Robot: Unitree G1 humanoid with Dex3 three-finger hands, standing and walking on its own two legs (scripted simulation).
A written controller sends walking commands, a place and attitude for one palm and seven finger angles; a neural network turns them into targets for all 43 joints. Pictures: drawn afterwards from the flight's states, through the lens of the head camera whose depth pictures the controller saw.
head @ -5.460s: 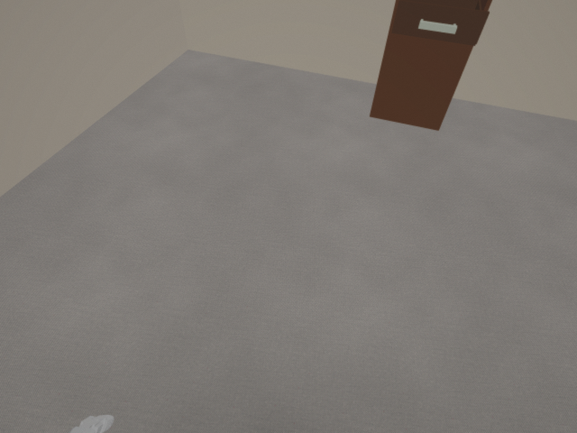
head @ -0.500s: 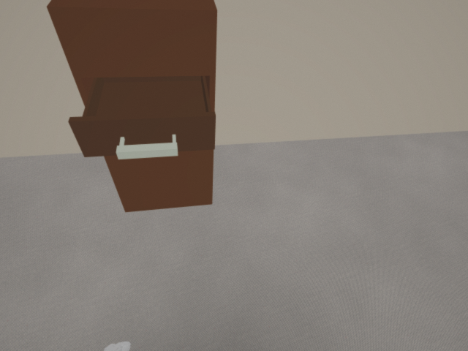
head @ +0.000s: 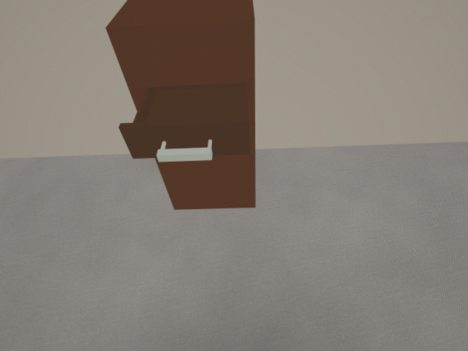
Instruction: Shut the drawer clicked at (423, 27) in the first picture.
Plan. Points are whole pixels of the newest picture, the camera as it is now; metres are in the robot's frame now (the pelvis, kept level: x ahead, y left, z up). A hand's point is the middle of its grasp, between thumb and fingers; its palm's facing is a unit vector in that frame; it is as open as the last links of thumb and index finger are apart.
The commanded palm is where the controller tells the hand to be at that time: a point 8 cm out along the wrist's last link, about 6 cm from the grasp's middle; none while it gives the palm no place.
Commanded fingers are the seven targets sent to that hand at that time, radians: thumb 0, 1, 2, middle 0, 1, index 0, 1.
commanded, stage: take the last steps up to it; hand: left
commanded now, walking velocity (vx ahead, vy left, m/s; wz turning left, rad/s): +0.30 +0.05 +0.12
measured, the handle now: (185, 149) +0.67 +0.20 -0.10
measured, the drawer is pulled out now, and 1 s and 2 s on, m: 0.21 0.21 0.21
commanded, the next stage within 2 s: come to a stop and stand still in 1.00 s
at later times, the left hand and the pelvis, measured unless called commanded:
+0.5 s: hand out of the picture -0.05 +0.22 -0.18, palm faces +0.14 -0.98 -0.14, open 7.4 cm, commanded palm none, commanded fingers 0.00 0.90 0.90 -0.20 -0.30 -0.20 -0.30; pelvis +0.06 +0.07 +0.00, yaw +3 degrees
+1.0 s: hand (167, 253) +0.36 +0.20 -0.16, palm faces +0.00 -0.98 -0.20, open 7.4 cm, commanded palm none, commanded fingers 0.00 0.90 0.90 -0.20 -0.30 -0.20 -0.30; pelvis +0.23 +0.03 -0.01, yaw +2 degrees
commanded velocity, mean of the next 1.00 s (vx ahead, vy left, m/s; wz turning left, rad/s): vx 0.27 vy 0.00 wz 0.01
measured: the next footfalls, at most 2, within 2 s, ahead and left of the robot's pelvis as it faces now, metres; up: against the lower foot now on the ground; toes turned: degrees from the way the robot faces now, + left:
left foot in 0.42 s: +0.11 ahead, +0.17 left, +0.00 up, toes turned +12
right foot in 0.94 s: +0.34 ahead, -0.07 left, +0.00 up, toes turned -6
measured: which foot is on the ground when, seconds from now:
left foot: up 0.00-0.40, down 0.42-0.94, up 0.96-1.00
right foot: down 0.00-0.42, up 0.44-0.92, down 0.94-1.00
